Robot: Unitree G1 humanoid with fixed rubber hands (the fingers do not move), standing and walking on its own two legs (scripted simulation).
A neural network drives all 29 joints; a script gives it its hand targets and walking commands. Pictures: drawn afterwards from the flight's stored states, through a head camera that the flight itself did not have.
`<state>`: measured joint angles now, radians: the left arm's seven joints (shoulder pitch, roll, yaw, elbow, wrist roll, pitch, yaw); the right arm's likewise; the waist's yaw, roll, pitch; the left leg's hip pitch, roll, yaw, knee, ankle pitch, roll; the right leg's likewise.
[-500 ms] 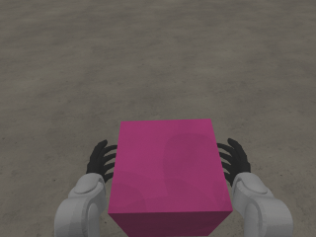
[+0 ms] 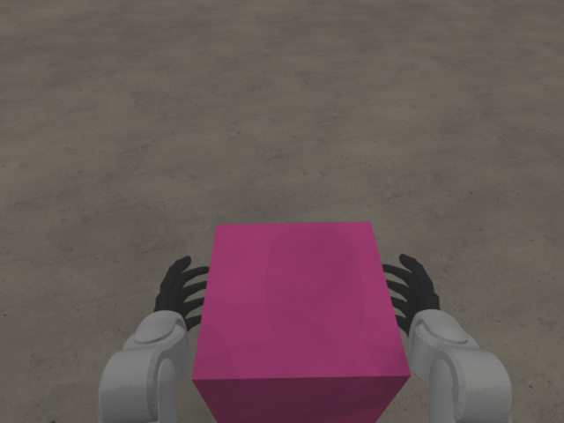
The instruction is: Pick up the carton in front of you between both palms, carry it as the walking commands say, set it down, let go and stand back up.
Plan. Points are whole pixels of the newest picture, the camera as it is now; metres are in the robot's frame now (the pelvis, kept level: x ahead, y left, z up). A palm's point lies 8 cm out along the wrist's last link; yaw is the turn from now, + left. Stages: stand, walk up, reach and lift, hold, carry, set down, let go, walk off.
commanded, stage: carry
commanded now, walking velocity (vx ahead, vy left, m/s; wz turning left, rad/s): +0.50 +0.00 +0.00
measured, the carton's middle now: (294, 333) +0.25 -0.01 +0.00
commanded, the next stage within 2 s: none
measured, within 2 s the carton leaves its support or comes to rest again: neither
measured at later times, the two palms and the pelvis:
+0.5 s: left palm (199, 149) +0.56 +0.15 +0.08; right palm (355, 139) +0.60 -0.14 +0.08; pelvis +0.34 -0.03 +0.00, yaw +6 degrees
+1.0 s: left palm (195, 61) +0.92 +0.21 +0.08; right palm (313, 59) +0.92 -0.09 +0.08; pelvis +0.69 +0.05 +0.00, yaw +1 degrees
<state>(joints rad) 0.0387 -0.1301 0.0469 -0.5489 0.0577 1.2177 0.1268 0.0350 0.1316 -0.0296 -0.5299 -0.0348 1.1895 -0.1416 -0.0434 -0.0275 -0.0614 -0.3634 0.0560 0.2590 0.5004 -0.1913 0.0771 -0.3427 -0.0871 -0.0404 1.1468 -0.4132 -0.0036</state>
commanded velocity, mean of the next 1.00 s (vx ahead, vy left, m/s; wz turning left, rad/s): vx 0.49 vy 0.00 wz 0.00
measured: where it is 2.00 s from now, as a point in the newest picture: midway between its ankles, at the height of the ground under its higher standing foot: (261, 241)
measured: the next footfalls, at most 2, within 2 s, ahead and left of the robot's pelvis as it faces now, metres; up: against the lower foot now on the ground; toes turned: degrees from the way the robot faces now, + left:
right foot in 0.38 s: +0.45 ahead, -0.10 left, +0.00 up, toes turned -7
left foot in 0.86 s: +0.76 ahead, +0.15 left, +0.00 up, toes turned +16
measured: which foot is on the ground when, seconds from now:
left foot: down 0.00-0.42, up 0.44-0.84, down 0.86-1.00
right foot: up 0.00-0.36, down 0.38-0.90, up 0.92-1.00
